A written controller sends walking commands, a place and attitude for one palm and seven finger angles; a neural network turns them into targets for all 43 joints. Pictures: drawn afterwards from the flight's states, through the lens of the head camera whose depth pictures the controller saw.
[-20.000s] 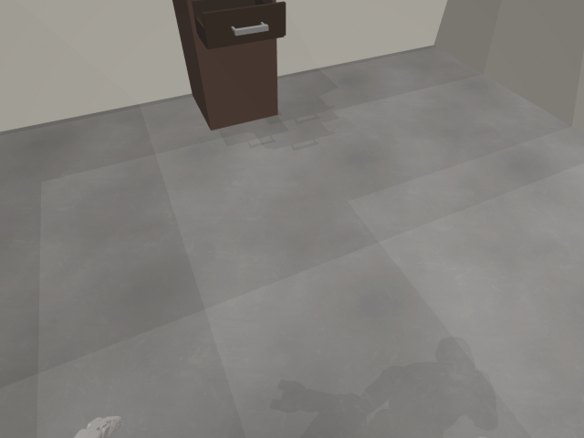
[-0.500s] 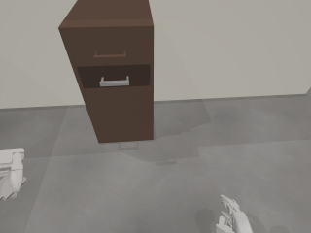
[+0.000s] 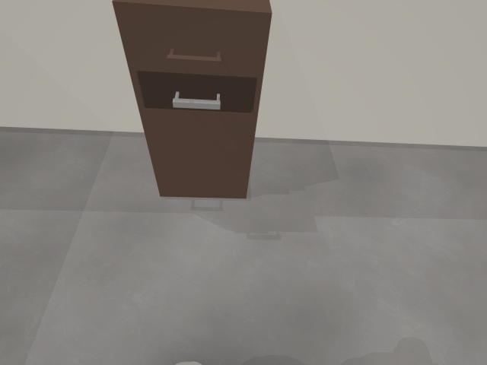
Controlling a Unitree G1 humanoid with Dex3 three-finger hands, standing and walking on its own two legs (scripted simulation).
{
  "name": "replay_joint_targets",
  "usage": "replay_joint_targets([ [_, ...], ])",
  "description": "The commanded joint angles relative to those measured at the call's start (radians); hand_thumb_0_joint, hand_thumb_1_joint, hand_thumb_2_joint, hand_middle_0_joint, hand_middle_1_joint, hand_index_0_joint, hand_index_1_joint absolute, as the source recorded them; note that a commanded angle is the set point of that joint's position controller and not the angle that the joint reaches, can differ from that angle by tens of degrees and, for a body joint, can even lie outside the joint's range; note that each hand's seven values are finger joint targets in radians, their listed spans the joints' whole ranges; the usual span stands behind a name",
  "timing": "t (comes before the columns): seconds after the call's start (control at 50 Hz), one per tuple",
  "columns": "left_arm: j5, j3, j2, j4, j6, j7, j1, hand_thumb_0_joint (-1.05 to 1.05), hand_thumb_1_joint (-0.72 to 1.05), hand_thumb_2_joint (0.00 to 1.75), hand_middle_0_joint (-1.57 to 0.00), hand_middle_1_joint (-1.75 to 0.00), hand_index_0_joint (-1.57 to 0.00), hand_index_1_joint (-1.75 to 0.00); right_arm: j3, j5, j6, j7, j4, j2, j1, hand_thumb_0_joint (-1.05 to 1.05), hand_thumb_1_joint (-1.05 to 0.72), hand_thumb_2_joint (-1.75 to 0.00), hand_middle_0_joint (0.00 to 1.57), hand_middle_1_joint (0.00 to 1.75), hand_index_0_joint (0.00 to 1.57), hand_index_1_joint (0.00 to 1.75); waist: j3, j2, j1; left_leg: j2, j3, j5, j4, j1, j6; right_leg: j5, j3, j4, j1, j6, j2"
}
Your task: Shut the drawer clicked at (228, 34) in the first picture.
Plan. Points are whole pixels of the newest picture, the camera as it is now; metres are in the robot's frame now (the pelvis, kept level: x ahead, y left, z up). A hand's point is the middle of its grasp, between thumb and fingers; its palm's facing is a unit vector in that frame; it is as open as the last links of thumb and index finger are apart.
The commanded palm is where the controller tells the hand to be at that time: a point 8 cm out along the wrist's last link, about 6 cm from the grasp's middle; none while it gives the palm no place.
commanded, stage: let the arm hang, fingers relaxed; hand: left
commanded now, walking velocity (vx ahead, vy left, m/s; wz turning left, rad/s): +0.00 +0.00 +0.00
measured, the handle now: (197, 99) +0.92 +0.20 -0.14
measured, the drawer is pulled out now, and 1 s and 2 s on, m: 0.00 0.00 0.00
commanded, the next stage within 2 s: look to check the result in 0.76 s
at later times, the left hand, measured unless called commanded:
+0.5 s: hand out of the picture -0.03 +0.18 -0.16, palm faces +0.01 -0.98 -0.21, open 7.2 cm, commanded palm none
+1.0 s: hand out of the picture +0.00 +0.15 -0.17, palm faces +0.02 -0.98 -0.18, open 7.4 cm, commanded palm none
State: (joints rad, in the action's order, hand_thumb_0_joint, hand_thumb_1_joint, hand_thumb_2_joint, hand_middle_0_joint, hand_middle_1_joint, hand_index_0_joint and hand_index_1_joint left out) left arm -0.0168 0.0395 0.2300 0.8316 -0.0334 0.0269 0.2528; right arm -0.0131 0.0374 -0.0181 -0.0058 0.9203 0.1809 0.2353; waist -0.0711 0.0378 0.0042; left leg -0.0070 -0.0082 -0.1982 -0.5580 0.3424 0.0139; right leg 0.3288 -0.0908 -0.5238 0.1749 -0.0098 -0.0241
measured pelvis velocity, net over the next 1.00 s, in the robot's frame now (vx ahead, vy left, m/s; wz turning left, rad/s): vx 0.01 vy -0.02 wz -0.02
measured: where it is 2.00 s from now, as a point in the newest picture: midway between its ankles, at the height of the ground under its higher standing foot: outside the picture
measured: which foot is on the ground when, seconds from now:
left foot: down 0.00-1.00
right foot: down 0.00-1.00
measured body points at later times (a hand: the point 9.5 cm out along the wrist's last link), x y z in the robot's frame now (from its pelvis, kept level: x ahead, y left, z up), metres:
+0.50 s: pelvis -0.01 +0.00 +0.01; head +0.00 -0.01 +0.46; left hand -0.03 +0.23 -0.15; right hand -0.01 -0.23 -0.16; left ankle +0.06 +0.11 -0.73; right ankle -0.03 -0.12 -0.73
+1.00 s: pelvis +0.01 -0.02 +0.01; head +0.03 -0.03 +0.46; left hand +0.00 +0.20 -0.15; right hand -0.02 -0.23 -0.16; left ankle +0.06 +0.11 -0.73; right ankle -0.03 -0.12 -0.73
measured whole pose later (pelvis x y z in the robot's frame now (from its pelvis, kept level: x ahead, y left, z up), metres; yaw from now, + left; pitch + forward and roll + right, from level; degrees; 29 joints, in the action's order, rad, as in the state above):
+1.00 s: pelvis +0.01 -0.02 +0.01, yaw -1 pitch -2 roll +0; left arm -0.01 0.02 0.13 1.14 0.00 0.03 0.27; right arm 0.02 0.03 -0.01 -0.03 1.15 0.12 0.28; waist -0.08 -0.02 0.01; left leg -0.03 0.00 -0.15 -0.44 0.25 -0.02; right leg 0.29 -0.08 -0.44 0.11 0.02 0.00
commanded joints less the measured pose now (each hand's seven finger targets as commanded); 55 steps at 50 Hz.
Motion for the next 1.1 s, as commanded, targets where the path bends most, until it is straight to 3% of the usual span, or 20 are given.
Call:
replay_joint_targets([
  [0.0,0.001,0.012,0.093,0.049,0.029,-0.006,0.062,0.00,0.90,0.90,-0.68,-0.82,-0.68,-0.82,0.046,-0.012,0.012,-0.015,-0.022,0.132,-0.017,0.00,-0.90,-0.90,0.20,0.30,0.20,0.30,0.088,-0.173,-0.008,-0.085,-0.109,0.017,0.176,-0.083,0.024,-0.055,0.076,0.140,-0.019,0.043,-0.059],
  [0.04,0.002,0.005,0.092,0.094,0.028,-0.008,0.056,0.00,0.90,0.90,-0.60,-0.73,-0.60,-0.73,0.049,-0.013,0.007,-0.015,0.007,0.132,0.006,0.00,-0.90,-0.90,0.20,0.30,0.20,0.30,0.061,-0.105,-0.003,-0.085,-0.114,-0.040,0.200,-0.091,0.022,-0.028,0.072,0.159,0.006,0.045,-0.062],
  [0.12,0.002,-0.001,0.091,0.165,0.030,-0.006,0.061,0.00,0.90,0.90,-0.44,-0.56,-0.44,-0.56,0.054,-0.014,0.004,-0.017,0.061,0.135,0.032,0.00,-0.90,-0.90,0.20,0.30,0.20,0.30,0.022,-0.028,0.005,-0.087,-0.109,-0.089,0.227,-0.117,0.022,0.016,0.074,0.183,0.049,0.047,-0.066],
  [0.24,0.001,-0.006,0.088,0.239,0.033,-0.001,0.089,0.00,0.90,0.90,-0.20,-0.30,-0.20,-0.30,0.055,-0.016,0.004,-0.019,0.121,0.129,0.056,0.00,-0.90,-0.90,0.20,0.30,0.20,0.30,-0.006,-0.031,0.006,-0.084,-0.100,-0.130,0.252,-0.133,0.022,0.057,0.086,0.195,0.086,0.050,-0.068],
  [0.32,0.001,-0.006,0.080,0.269,0.035,0.002,0.100,0.00,0.90,0.90,-0.20,-0.30,-0.20,-0.30,0.055,-0.017,0.005,-0.020,0.148,0.112,0.065,0.00,-0.90,-0.90,0.20,0.30,0.20,0.30,-0.017,-0.026,0.006,-0.080,-0.086,-0.111,0.248,-0.136,0.020,0.061,0.088,0.202,0.094,0.052,-0.073],
  [0.42,0.001,-0.007,0.065,0.288,0.036,0.005,0.105,0.00,0.90,0.90,-0.20,-0.30,-0.20,-0.30,0.052,-0.017,0.009,-0.022,0.171,0.093,0.073,0.00,-0.90,-0.90,0.20,0.30,0.20,0.30,-0.027,-0.063,0.004,-0.081,-0.082,-0.094,0.254,-0.130,0.019,0.039,0.093,0.197,0.089,0.051,-0.071],
  [0.64,0.004,-0.008,0.031,0.296,0.041,0.011,0.091,0.00,0.90,0.90,-0.20,-0.30,-0.20,-0.30,0.045,-0.014,0.009,-0.025,0.195,0.044,0.097,0.00,-0.90,-0.90,0.20,0.30,0.20,0.30,-0.046,-0.039,0.006,-0.070,-0.046,0.007,0.202,-0.141,0.006,0.021,0.105,0.220,0.097,0.056,-0.082],
  [0.88,0.007,-0.002,0.019,0.292,0.046,0.016,0.089,0.00,0.90,0.90,-0.20,-0.30,-0.20,-0.30,0.047,-0.018,0.015,-0.031,0.203,0.036,0.110,0.00,-0.90,-0.90,0.20,0.30,0.20,0.30,-0.015,-0.025,0.002,-0.083,-0.037,0.133,0.165,-0.154,0.005,-0.095,0.096,0.212,0.038,0.055,-0.082],
  [1.08,0.007,0.000,0.022,0.293,0.047,0.016,0.091,0.00,0.90,0.90,-0.20,-0.30,-0.20,-0.30,0.049,-0.019,0.015,-0.035,0.205,0.046,0.094,0.00,-0.90,-0.90,0.20,0.30,0.20,0.30,-0.016,-0.037,0.002,-0.086,-0.035,0.153,0.158,-0.168,0.005,-0.130,0.091,0.215,0.023,0.054,-0.083],
])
